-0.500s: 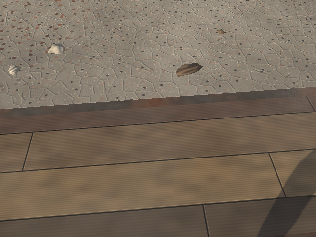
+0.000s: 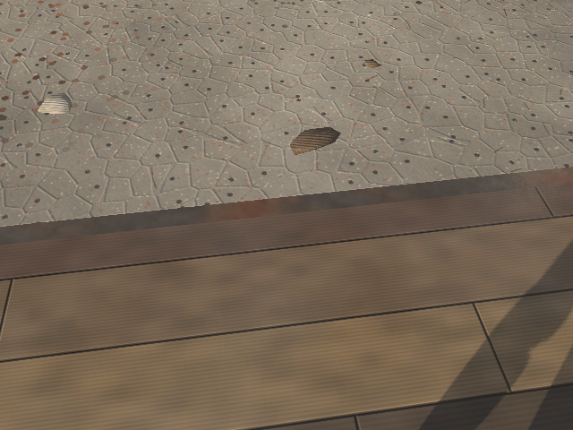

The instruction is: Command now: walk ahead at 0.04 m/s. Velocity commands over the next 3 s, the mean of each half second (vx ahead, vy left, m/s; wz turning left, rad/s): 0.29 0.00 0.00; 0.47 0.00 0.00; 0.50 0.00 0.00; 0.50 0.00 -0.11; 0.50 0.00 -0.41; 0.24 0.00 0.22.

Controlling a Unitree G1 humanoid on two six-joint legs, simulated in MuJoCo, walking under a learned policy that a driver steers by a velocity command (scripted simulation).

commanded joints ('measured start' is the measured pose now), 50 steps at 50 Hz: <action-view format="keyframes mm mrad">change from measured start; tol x32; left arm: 1 184 56 18 36 18 20 -4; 38 -341 82 27 -221 -34 -112 -94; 45 230 298 102 -91 -5 -106 -89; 50 -84 120 46 -131 2 -120 -100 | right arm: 1 -54 -116 -22 -55 21 1 -17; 15 -99 -54 -36 -47 46 -56 14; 21 396 -306 -107 88 32 -45 0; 50 194 -109 -58 -9 36 -62 -5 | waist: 1 69 104 -35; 6 66 -305 78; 19 -73 -69 -40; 21 -145 355 -122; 39 -41 87 102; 45 124 -232 -478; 50 -11 -42 -71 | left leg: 1 -188 227 -251 -245 -542 53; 8 -292 78 -72 510 -294 -29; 18 187 51 44 23 -166 -31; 22 540 510 -703 -241 -496 205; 42 433 321 -84 0 661 39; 43 308 272 -54 230 645 9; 45 -275 22 -140 870 -475 -61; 50 -224 241 -138 807 -178 -25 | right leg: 1 257 31 -62 -118 95 -36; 5 17 -92 155 -473 -470 -191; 17 77 -155 153 -467 -104 -193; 23 -600 -45 25 530 -11 -117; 40 -253 5 -85 -176 352 -117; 43 280 48 -101 -162 309 -195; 45 847 -369 680 -344 46 -403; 50 197 -185 206 -524 239 -258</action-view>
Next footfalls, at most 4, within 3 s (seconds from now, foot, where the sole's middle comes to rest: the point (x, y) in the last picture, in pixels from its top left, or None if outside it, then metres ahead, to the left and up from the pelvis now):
0.04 right None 0.07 -0.14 -0.77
0.38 left None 0.13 0.13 -0.77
0.86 right None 0.49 -0.10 -0.77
1.44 left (239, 317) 0.79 0.15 -0.77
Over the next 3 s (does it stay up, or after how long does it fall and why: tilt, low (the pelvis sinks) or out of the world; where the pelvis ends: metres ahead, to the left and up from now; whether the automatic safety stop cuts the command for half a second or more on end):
stays up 1.41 -0.05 0.00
